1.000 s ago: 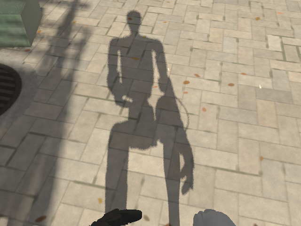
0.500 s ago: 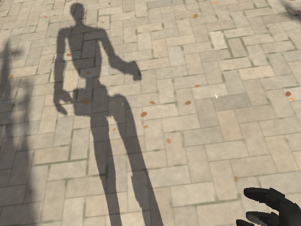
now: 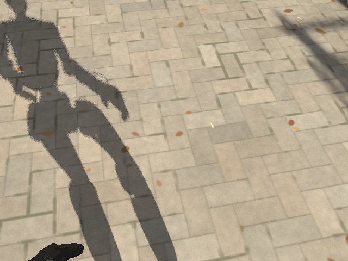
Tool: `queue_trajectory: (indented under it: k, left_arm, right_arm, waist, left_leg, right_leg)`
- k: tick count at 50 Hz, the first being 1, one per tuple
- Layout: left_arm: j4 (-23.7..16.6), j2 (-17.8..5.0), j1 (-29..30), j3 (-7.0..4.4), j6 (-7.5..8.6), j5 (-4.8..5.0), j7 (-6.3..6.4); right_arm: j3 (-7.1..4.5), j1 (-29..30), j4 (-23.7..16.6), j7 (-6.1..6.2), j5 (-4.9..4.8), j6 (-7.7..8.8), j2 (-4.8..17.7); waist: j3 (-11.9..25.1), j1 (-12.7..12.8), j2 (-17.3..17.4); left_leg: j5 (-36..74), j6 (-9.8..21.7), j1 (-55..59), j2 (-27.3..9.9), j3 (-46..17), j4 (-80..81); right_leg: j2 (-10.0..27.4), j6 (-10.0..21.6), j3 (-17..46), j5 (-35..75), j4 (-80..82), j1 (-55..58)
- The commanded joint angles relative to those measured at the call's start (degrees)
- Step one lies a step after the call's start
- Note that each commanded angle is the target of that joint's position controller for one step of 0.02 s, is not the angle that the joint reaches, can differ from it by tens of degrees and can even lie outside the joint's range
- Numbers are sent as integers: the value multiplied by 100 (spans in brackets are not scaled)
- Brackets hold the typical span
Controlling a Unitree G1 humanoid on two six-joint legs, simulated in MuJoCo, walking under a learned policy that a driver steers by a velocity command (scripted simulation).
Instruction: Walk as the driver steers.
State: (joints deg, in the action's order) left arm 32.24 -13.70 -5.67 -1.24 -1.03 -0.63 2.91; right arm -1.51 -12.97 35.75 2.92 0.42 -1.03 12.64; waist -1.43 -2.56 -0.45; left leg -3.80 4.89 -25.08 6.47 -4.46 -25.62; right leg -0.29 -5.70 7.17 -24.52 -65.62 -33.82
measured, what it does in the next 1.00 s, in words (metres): steps on the spot, turning left: right foot, then left foot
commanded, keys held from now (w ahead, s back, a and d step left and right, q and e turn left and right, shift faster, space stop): q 0.84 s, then no key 0.16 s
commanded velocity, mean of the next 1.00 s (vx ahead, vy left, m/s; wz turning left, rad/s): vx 0.00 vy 0.00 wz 0.50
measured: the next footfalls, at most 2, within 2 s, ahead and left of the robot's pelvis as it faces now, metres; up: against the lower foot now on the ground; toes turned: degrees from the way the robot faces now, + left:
right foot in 0.26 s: +0.05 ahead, -0.14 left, +0.00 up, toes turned +14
left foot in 0.76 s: -0.03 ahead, +0.11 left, +0.00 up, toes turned +32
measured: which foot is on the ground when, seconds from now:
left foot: down 0.00-0.26, up 0.28-0.74, down 0.76-1.00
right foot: up 0.00-0.24, down 0.26-0.76, up 0.78-1.00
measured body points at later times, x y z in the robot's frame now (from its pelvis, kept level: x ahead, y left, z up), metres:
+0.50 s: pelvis -0.01 -0.05 +0.01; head +0.02 -0.08 +0.46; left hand +0.07 +0.23 -0.06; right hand +0.20 -0.29 -0.11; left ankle -0.06 +0.10 -0.61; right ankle +0.01 -0.15 -0.73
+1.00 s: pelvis -0.03 +0.01 +0.01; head -0.02 +0.05 +0.45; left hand -0.08 +0.32 -0.11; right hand +0.26 -0.11 -0.06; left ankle -0.07 +0.09 -0.73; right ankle +0.06 -0.13 -0.64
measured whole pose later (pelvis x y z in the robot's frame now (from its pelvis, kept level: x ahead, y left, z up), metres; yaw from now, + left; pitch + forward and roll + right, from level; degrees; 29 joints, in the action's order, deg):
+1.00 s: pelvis -0.03 +0.01 +0.01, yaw +35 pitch +3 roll -2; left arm 39.8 -17.1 -9.9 -4.5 -0.7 -0.3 3.6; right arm -2.4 -10.3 32.5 -0.4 0.2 -0.8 14.3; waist -0.9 0.6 -1.6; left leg -13.1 3.1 -19.0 1.8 -2.4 -29.4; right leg 2.5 -5.2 1.2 -20.7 -66.5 -34.7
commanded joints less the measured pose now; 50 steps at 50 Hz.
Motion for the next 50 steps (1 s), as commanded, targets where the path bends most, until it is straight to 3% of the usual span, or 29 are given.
queue_trajectory:
  k: [1,5,9,11,12,13,14,15,16,17,18,20,23,25,27,30,33,35,37,38,39,40,41,42,43,44,45,46,50]
  left_arm:
    - [-176,-339,-406,-124,80,20,125]
    - [-204,-197,-184,-83,175,47,54]
    - [4,-467,-270,-211,365,149,-92]
    - [222,-383,-717,-249,439,164,-164]
    - [352,-415,-812,-300,451,191,-107]
    - [339,-782,-887,-390,337,74,-51]
    - [237,-1226,-728,-481,268,-131,-16]
    - [70,-1048,-429,-479,310,-310,-12]
    - [-152,-645,11,-361,331,-249,39]
    - [-204,-411,277,-269,364,-113,44]
    - [-282,-311,335,-204,414,-52,14]
    - [-199,-440,52,-186,372,-57,28]
    - [-111,-582,-429,-261,281,-75,79]
    - [-60,-691,-616,-316,188,-4,118]
    - [2,-786,-627,-350,127,-28,115]
    - [53,-894,-514,-393,46,-51,63]
    - [155,-1108,-510,-478,39,7,0]
    - [262,-1252,-492,-550,92,147,38]
    - [379,-1159,-425,-540,135,249,61]
    - [577,-893,-816,-466,181,232,48]
    - [450,-584,-814,-368,211,-9,14]
    - [60,-485,-349,-286,269,-113,55]
    - [18,-859,101,-414,278,35,57]
    - [51,-864,192,-411,263,95,30]
    - [183,-798,59,-425,234,51,48]
    - [242,-849,-60,-441,172,-25,79]
    - [314,-815,-243,-449,134,-36,71]
    - [344,-800,-394,-453,120,22,85]
    - [388,-598,-504,-356,67,47,89]
  right_arm:
    - [-293,311,-580,22,3,19,871]
    - [-354,255,-591,54,-49,-166,797]
    - [-432,-53,-569,27,-128,-313,793]
    - [-492,46,-539,30,-169,-331,955]
    - [-467,45,-552,-14,-161,-285,796]
    - [-431,60,-568,-44,-132,-163,698]
    - [-450,195,-739,-73,-219,-38,709]
    - [-584,384,-702,-126,-82,62,1029]
    - [-641,197,-505,-149,-125,33,1232]
    - [-612,-214,-204,-156,-71,-84,1120]
    - [-599,-390,-87,-123,-68,-215,1038]
    - [-495,-209,-169,-118,-62,-219,756]
    - [-443,537,-487,-91,-236,-138,725]
    - [-392,698,-602,-120,-207,-125,727]
    - [-310,719,-687,-166,-120,-141,625]
    - [-216,748,-788,-235,-73,-117,439]
    - [-228,740,-813,-357,-138,-108,519]
    - [-250,642,-828,-485,-151,-112,540]
    - [-325,216,-670,-560,-152,-115,595]
    - [-449,-86,-562,-511,-139,-126,898]
    - [-648,-449,-622,-404,-124,-103,1534]
    - [-655,-329,-778,-367,32,-13,1848]
    - [-557,-369,-799,-373,35,82,1446]
    - [-480,-98,-802,-330,-6,140,1283]
    - [-456,237,-847,-295,-77,147,1178]
    - [-393,515,-891,-291,-134,129,1056]
    - [-346,685,-910,-293,-107,123,1005]
    - [-334,735,-907,-329,-52,116,983]
    - [-272,599,-790,-298,4,142,861]
  waist:
    - [1290,319,512]
    - [1024,184,989]
    - [798,-13,1110]
    - [789,250,1080]
    - [609,286,1020]
    - [586,268,336]
    - [324,126,-1501]
    - [259,168,-1480]
    - [265,32,-940]
    - [365,-134,-759]
    - [326,-61,-694]
    - [252,84,-491]
    - [170,476,-563]
    - [321,643,-691]
    - [393,682,-908]
    - [304,638,-925]
    - [379,609,-907]
    - [400,507,-1009]
    - [540,239,-865]
    - [733,212,-364]
    - [911,156,1024]
    - [1122,83,2141]
    - [1325,-251,1299]
    - [1013,-109,1086]
    - [861,81,726]
    - [763,206,736]
    - [800,347,813]
    - [834,443,805]
    - [944,365,787]
  left_leg:
    - [-321,747,1096,-1335,-2024,757]
    - [-1965,562,1025,-1281,-2462,1114]
    - [-1433,691,1348,-1238,-2664,1016]
    - [-1800,472,1036,-1100,-2631,865]
    - [-2313,298,663,-825,-2506,647]
    - [-2854,-18,-129,-443,-2025,-296]
    - [-3218,-297,-1347,493,-538,-1836]
    - [-3098,-611,-1656,72,-416,-3307]
    - [-2657,-705,-1505,-104,-527,-4138]
    - [-2294,-831,-1456,-146,-326,-4707]
    - [-2097,-912,-1450,-172,-372,-5228]
    - [-1805,-1038,-1464,-223,-107,-5727]
    - [-1552,-1190,-2011,-512,26,-4961]
    - [-1526,-1336,-2017,-647,33,-4290]
    - [-1503,-1411,-1740,-866,141,-3869]
    - [-1890,-1263,-1149,-1021,495,-3138]
    - [-1929,-1008,-525,-948,828,-2372]
    - [-1732,-789,-229,-926,832,-1703]
    - [-897,-451,716,-717,964,-350]
    - [-160,-266,1635,-608,758,104]
    - [1971,176,2848,-1779,-905,144]
    - [2674,1453,2937,-3110,-2662,200]
    - [1943,1595,2724,-2947,-2516,408]
    - [1214,1293,2454,-2608,-1983,423]
    - [774,979,2181,-2266,-1622,400]
    - [872,834,1835,-2091,-1363,397]
    - [1249,807,1468,-1908,-1104,387]
    - [1626,838,1272,-1839,-996,377]
    - [1444,907,1322,-1775,-925,377]
  right_leg:
    - [-120,95,-126,288,175,66]
    - [-222,214,-137,178,1103,440]
    - [-301,463,-173,59,2473,993]
    - [-330,671,-313,701,3778,1679]
    - [-145,772,-266,977,4279,2064]
    - [824,1159,502,935,4451,2575]
    - [2055,1862,1789,2129,4872,2554]
    - [2544,2177,2251,2293,5042,2145]
    - [2153,1942,1682,2128,4883,2083]
    - [1700,1668,997,2226,4633,2130]
    - [1605,1617,681,2446,4596,2042]
    - [1389,1659,162,2814,4623,2048]
    - [1393,1757,-16,2800,4697,2944]
    - [1507,1872,0,2957,4713,3544]
    - [1596,1955,-214,2800,4762,3537]
    - [1632,1951,-572,2983,4649,3134]
    - [1793,1935,-719,3369,4436,2882]
    - [1991,1784,-698,3442,4292,2872]
    - [1842,1402,-1012,3108,3702,2591]
    - [1596,1052,-1350,2576,3115,2050]
    - [1037,521,-1794,378,1474,573]
    - [281,178,-1311,-1551,135,-884]
    - [363,144,-575,-1362,-579,-914]
    - [432,171,-479,-860,-670,-1049]
    - [512,171,-403,-415,-508,-995]
    - [519,123,-394,-99,-396,-840]
    - [433,88,-490,171,-520,-478]
    - [353,65,-566,335,-501,-251]
    - [331,21,-518,575,77,-13]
